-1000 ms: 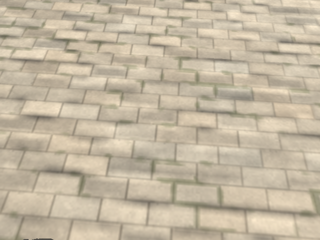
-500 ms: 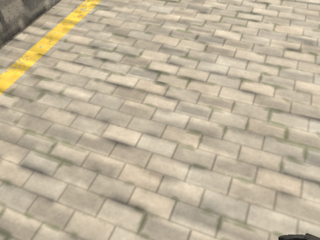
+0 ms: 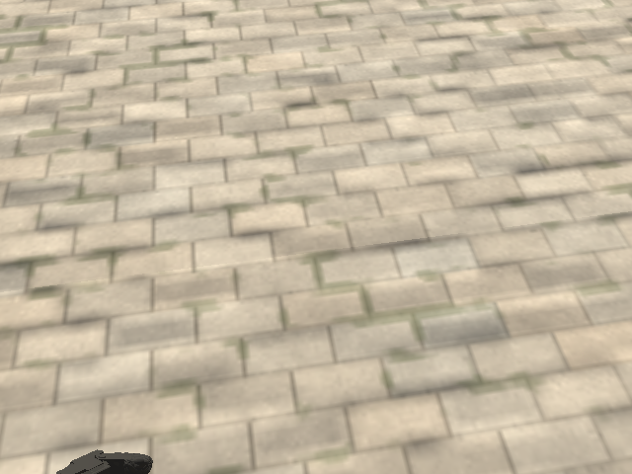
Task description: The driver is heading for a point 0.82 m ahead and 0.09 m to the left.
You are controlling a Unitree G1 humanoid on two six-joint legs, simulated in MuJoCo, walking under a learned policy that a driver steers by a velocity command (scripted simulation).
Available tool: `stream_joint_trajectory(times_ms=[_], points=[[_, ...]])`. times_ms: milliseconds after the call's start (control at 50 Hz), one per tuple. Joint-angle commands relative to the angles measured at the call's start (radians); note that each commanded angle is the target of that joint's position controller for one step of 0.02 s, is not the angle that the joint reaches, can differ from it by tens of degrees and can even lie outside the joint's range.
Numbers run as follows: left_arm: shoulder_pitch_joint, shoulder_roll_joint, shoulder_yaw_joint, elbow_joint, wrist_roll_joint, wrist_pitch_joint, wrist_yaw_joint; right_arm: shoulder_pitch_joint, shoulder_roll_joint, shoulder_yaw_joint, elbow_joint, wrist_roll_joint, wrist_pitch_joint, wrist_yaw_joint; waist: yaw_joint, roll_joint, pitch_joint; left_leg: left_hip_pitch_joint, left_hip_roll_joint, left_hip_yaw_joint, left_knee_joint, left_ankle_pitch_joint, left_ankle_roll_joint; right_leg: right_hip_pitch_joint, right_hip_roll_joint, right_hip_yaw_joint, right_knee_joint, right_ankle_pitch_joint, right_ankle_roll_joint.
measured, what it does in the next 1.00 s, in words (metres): walks ahead, turning left: left foot, then right foot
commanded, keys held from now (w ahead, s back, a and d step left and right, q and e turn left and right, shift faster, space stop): w+shift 0.10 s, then w+q+shift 0.52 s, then shift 0.38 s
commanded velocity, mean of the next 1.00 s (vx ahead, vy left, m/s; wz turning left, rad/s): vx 0.80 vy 0.00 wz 0.31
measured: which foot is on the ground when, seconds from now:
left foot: up 0.00-0.44, down 0.46-0.86, up 0.88-1.00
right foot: down 0.00-0.46, up 0.48-0.84, down 0.86-1.00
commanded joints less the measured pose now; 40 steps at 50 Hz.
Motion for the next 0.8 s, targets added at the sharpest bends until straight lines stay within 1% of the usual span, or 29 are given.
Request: stream_joint_trajectory(times_ms=[20, 40, 60, 80, 100, 140, 160, 220, 240, 260, 320, 360, 380, 400, 420, 440, 460, 480, 500, 520, 540, 560, 580, 620, 660, 700, 740, 760, 800], points=[[0.468, 0.237, 0.093, 0.138, 0.004, 0.004, 0.06, -0.195, -0.089, -0.016, -0.148, -0.018, -0.01, 0.022, 0.198, -0.156, -0.107, -0.752, 0.029, -0.129, 0.981, -0.014, 0.105, 0.795, -0.108, 0.318, -0.038, -0.07, -0.064], [0.395, 0.313, 0.106, 0.085, 0.021, 0.007, 0.061, -0.105, -0.083, -0.005, -0.243, 0.021, -0.031, 0.027, 0.09, -0.206, -0.29, -1.005, -0.03, -0.322, 1.156, -0.068, 0.091, 0.982, -0.3, 0.819, -0.232, -0.177, -0.227], [0.398, 0.251, 0.105, 0.081, 0.009, 0.007, 0.063, -0.219, -0.153, -0.012, -0.249, 0.014, -0.052, 0.026, 0.143, -0.009, -0.215, -1.078, 0.013, -0.391, 1.109, 0.057, 0.097, 0.889, -0.311, 0.889, -0.423, -0.326, -0.192], [0.364, 0.207, 0.093, 0.094, 0.01, 0.001, 0.071, -0.224, -0.164, -0.011, -0.247, 0.023, -0.059, 0.03, 0.087, 0.063, -0.059, -1.079, 0.058, -0.381, 1.024, 0.121, 0.101, 0.723, -0.31, 0.812, -0.486, -0.349, -0.156], [0.314, 0.164, 0.081, 0.095, 0.016, -0.011, 0.072, -0.23, -0.157, -0.007, -0.226, 0.013, -0.052, 0.03, 0.042, 0.133, 0.007, -1.025, 0.099, -0.379, 0.951, 0.141, 0.096, 0.579, -0.276, 0.725, -0.501, -0.302, -0.117], [0.277, 0.099, 0.051, 0.1, 0.008, -0.051, 0.082, -0.174, -0.117, 0.006, -0.188, -0.001, -0.007, 0.048, -0.026, 0.139, 0.035, -0.893, 0.15, -0.397, 0.857, 0.156, 0.078, 0.378, -0.212, 0.544, -0.541, -0.21, -0.07], [0.273, 0.088, 0.045, 0.112, 0.001, -0.071, 0.079, -0.175, -0.104, 0.007, -0.175, 0.002, 0.014, 0.058, -0.038, 0.135, 0.051, -0.879, 0.165, -0.391, 0.807, 0.165, 0.074, 0.334, -0.173, 0.452, -0.568, -0.18, -0.036], [0.355, 0.095, 0.046, 0.147, -0.001, -0.111, 0.058, -0.356, -0.087, 0.014, -0.228, 0.027, 0.027, 0.071, 0.025, 0.063, 0.136, -0.946, 0.148, -0.354, 0.577, 0.32, 0.087, 0.313, -0.12, 0.253, -0.635, 0.151, 0.051], [0.36, 0.087, 0.043, 0.153, -0.002, -0.114, 0.055, -0.376, -0.092, 0.011, -0.216, 0.039, 0.028, 0.073, 0.041, 0.073, 0.117, -0.962, 0.109, -0.331, 0.529, 0.379, 0.105, 0.377, -0.069, 0.172, -0.635, 0.248, 0.097], [0.374, 0.084, 0.036, 0.153, -0.006, -0.125, 0.053, -0.404, -0.067, 0.02, -0.237, 0.041, 0.018, 0.079, 0.046, 0.031, 0.121, -0.929, 0.101, -0.322, 0.408, 0.461, 0.119, 0.368, -0.079, 0.124, -0.628, 0.404, 0.121], [0.414, 0.081, 0.023, 0.181, -0.009, -0.138, 0.067, -0.498, -0.065, 0.026, -0.248, 0.039, -0.001, 0.092, 0.076, 0.031, 0.097, -0.842, 0.032, -0.202, 0.183, 0.637, 0.161, 0.494, -0.106, 0.046, -0.689, 0.676, 0.168], [0.394, 0.121, 0.023, 0.17, -0.008, -0.14, 0.089, -0.433, -0.087, 0.02, -0.213, 0.039, -0.001, 0.097, 0.035, -0.02, 0.014, -0.771, -0.041, -0.167, 0.139, 0.654, 0.18, 0.64, -0.143, 0.001, -0.592, 1.094, 0.207], [0.384, 0.152, 0.031, 0.167, -0.001, -0.132, 0.107, -0.399, -0.109, 0.016, -0.205, 0.027, 0.0, 0.097, 0.005, -0.062, -0.007, -0.737, -0.062, -0.158, 0.114, 0.612, 0.192, 0.697, -0.178, -0.007, -0.513, 1.23, 0.22], [0.366, 0.171, 0.039, 0.163, 0.012, -0.115, 0.122, -0.311, -0.15, 0.003, -0.175, 0.022, 0.006, 0.092, -0.048, -0.083, -0.057, -0.651, -0.105, -0.149, 0.108, 0.549, 0.203, 0.736, -0.201, -0.006, -0.394, 1.337, 0.229], [0.32, 0.188, 0.047, 0.151, 0.027, -0.093, 0.132, -0.135, -0.2, -0.02, -0.122, 0.022, 0.009, 0.084, -0.145, -0.09, -0.133, -0.486, -0.146, -0.153, 0.12, 0.493, 0.216, 0.718, -0.206, -0.003, -0.179, 1.376, 0.23], [0.228, 0.213, 0.057, 0.121, 0.039, -0.073, 0.137, 0.103, -0.248, -0.047, -0.051, 0.027, 0.015, 0.074, -0.269, -0.085, -0.205, -0.293, -0.126, -0.216, 0.101, 0.439, 0.256, 0.634, -0.202, 0.005, 0.144, 1.332, 0.225], [0.145, 0.201, 0.06, 0.113, 0.033, -0.068, 0.127, 0.245, -0.281, -0.074, -0.014, 0.032, 0.024, 0.06, -0.349, 0.03, -0.194, -0.147, -0.061, -0.326, 0.028, 0.379, 0.32, 0.439, -0.07, -0.015, 0.636, 0.727, 0.217], [0.153, 0.005, 0.008, 0.036, 0.039, -0.1, 0.1, 0.156, -0.309, -0.083, -0.005, 0.025, 0.039, 0.051, -0.161, 0.347, -0.144, 0.078, 0.069, -0.608, 0.183, 0.584, 0.403, -0.093, 0.089, 0.098, 1.017, -0.403, 0.244], [0.259, 0.003, -0.015, -0.03, -0.001, -0.12, 0.086, 0.039, -0.32, -0.087, -0.054, 0.015, 0.041, 0.049, -0.071, 0.304, -0.337, 0.186, 0.224, -1.061, -0.092, 0.165, 0.566, -0.276, 0.059, 0.283, 1.08, -0.392, 0.233], [0.2, 0.068, -0.02, -0.026, 0.018, -0.137, 0.081, -0.031, -0.244, -0.081, -0.094, 0.015, 0.041, 0.043, -0.074, 0.076, -0.22, 0.035, 0.237, -1.144, -0.277, -0.09, 0.516, -0.289, -0.007, 0.312, 0.949, -0.267, 0.198], [0.169, 0.091, -0.017, -0.026, 0.024, -0.141, 0.074, -0.074, -0.194, -0.07, -0.089, 0.015, 0.039, 0.042, -0.021, -0.055, -0.085, -0.167, 0.214, -1.073, -0.325, -0.116, 0.461, -0.246, -0.057, 0.3, 0.818, -0.196, 0.192], [0.14, 0.081, -0.022, -0.037, 0.046, -0.129, 0.075, -0.088, -0.187, -0.065, -0.084, 0.021, 0.028, 0.041, 0.015, -0.094, -0.012, -0.32, 0.171, -1.001, -0.333, -0.016, 0.435, -0.197, -0.085, 0.289, 0.747, -0.206, 0.207], [0.141, 0.072, -0.029, -0.044, 0.063, -0.103, 0.073, -0.098, -0.189, -0.061, -0.087, 0.025, 0.013, 0.035, 0.046, -0.103, 0.026, -0.442, 0.124, -0.934, -0.344, 0.045, 0.42, -0.142, -0.109, 0.282, 0.686, -0.211, 0.23], [0.114, 0.054, -0.043, -0.07, 0.068, -0.064, 0.067, -0.113, -0.194, -0.057, -0.09, 0.034, -0.014, 0.039, 0.073, -0.063, 0.073, -0.637, 0.043, -0.808, -0.382, 0.108, 0.4, -0.057, -0.153, 0.237, 0.5, -0.207, 0.266], [0.01, 0.044, -0.053, -0.117, 0.049, -0.067, 0.058, -0.1, -0.209, -0.061, -0.086, 0.037, -0.031, 0.037, 0.048, -0.024, 0.121, -0.71, 0.001, -0.687, -0.376, 0.577, 0.367, 0.009, -0.15, 0.161, 0.269, -0.056, 0.285], [-0.061, -0.002, -0.068, -0.13, 0.035, -0.076, 0.053, -0.029, -0.178, -0.059, -0.057, 0.057, -0.032, 0.041, -0.02, 0.003, 0.076, -0.649, -0.069, -0.558, -0.288, 0.936, 0.251, 0.106, -0.093, 0.1, 0.029, 0.178, 0.261], [-0.077, -0.021, -0.07, -0.124, 0.021, -0.078, 0.056, 0.053, -0.175, -0.06, -0.027, 0.065, -0.027, 0.043, -0.083, 0.073, -0.002, -0.511, -0.074, -0.544, -0.245, 1.044, 0.181, 0.165, -0.023, 0.075, -0.101, 0.335, 0.225], [-0.194, 0.02, -0.038, -0.182, -0.023, -0.116, 0.067, 0.095, -0.12, -0.045, -0.028, 0.092, -0.017, 0.016, -0.129, 0.063, -0.023, -0.491, -0.051, -0.6, -0.195, 0.882, 0.155, 0.202, 0.024, 0.135, -0.189, 0.339, 0.235], [-0.173, 0.056, -0.01, -0.193, -0.026, -0.135, 0.074, 0.09, -0.157, -0.049, -0.012, 0.07, 0.001, -0.011, -0.08, 0.149, -0.067, -0.335, -0.027, -0.636, -0.108, 0.916, 0.126, 0.227, 0.066, 0.149, -0.286, 0.372, 0.218]])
